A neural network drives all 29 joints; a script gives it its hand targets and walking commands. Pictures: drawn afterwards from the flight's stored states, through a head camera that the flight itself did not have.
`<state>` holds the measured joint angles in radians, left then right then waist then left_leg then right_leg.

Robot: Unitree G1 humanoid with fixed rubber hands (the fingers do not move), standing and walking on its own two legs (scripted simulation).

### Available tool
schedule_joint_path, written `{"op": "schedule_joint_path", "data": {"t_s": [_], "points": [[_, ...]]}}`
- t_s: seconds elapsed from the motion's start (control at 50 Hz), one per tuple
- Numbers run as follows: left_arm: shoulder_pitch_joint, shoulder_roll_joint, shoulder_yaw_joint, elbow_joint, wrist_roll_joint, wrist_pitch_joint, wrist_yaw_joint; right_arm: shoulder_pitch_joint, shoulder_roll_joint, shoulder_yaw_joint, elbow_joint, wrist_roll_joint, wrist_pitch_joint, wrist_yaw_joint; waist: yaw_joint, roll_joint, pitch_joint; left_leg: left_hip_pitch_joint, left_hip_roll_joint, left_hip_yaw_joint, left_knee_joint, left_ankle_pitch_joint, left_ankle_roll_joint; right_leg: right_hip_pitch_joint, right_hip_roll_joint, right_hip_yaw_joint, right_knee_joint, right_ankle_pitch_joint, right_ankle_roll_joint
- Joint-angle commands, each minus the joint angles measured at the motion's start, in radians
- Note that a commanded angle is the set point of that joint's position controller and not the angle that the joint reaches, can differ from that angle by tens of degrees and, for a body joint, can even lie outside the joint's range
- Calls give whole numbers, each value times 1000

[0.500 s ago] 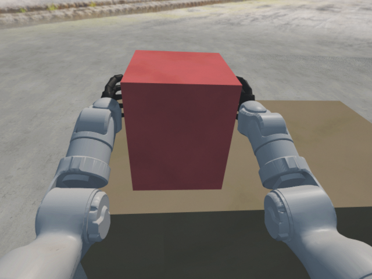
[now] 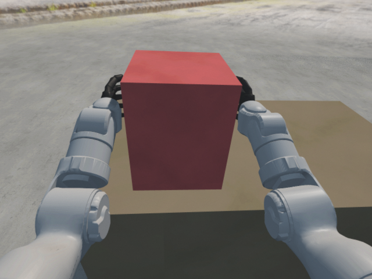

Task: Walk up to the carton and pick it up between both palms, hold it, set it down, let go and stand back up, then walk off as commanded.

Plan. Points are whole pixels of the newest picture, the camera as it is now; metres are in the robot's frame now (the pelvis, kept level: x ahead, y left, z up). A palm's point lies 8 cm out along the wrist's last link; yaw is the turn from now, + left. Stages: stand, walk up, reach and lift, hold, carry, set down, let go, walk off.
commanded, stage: hold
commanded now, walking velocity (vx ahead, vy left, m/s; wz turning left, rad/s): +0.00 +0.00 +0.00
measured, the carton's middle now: (178, 118) +0.41 +0.02 +0.21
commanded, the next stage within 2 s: set down in 0.46 s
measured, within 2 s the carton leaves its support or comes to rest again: neither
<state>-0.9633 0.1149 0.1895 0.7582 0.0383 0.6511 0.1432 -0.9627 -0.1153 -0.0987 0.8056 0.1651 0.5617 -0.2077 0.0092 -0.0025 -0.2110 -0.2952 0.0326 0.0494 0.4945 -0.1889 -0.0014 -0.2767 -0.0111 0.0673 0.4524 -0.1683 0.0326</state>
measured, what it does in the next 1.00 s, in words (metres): stands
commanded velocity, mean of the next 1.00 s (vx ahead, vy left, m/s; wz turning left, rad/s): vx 0.00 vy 0.00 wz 0.00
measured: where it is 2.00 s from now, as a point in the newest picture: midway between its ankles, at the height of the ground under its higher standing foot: outside the picture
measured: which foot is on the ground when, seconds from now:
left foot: down 0.00-1.00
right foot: down 0.00-1.00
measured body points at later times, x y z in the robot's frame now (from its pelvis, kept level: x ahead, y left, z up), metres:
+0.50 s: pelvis +0.00 +0.00 +0.00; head -0.08 +0.00 +0.44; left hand +0.40 +0.16 +0.25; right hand +0.40 -0.13 +0.25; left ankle +0.05 +0.12 -0.74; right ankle +0.05 -0.15 -0.74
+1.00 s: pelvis +0.00 -0.01 +0.00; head -0.05 +0.00 +0.45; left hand +0.42 +0.17 +0.24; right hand +0.43 -0.12 +0.22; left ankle +0.05 +0.12 -0.74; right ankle +0.05 -0.15 -0.74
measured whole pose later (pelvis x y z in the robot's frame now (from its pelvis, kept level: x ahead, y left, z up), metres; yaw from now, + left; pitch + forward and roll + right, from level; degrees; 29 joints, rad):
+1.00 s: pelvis +0.00 -0.01 +0.00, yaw +0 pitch -1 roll +0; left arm -0.98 0.11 0.28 0.78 0.18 0.51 0.07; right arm -0.98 -0.06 -0.14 0.92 0.13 0.31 -0.20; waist 0.01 0.00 -0.12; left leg -0.27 0.03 0.05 0.47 -0.18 0.00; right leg -0.26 -0.01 0.07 0.45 -0.17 0.03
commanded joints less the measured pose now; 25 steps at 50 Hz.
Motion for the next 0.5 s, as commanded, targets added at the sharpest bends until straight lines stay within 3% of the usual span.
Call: {"op": "schedule_joint_path", "data": {"t_s": [0.0, 0.44, 0.46, 0.48], "points": [[-855, -860, -250, -369, -109, -62, -206, -906, 700, 175, -279, 179, -73, 130, -144, 90, -323, 168, -56, -110, -175, 54, -59, 259, 88, -20, -180, 112, -61], [-854, -864, -252, -372, -107, -62, -206, -903, 699, 176, -278, 179, -73, 130, -146, 94, -327, 173, -56, -111, -174, 58, -61, 260, 88, -22, -178, 117, -62], [-850, -792, -186, -391, -53, -39, -210, -926, 742, 299, -272, 251, -42, 130, -1, 72, -289, 162, -85, -66, -178, 80, -17, 308, 80, -15, -167, 95, -45], [-856, -788, -185, -381, -57, -34, -214, -938, 739, 286, -284, 251, -41, 130, -20, 72, -285, 159, -85, -69, -182, 68, -17, 289, 83, -19, -168, 84, -44]]}}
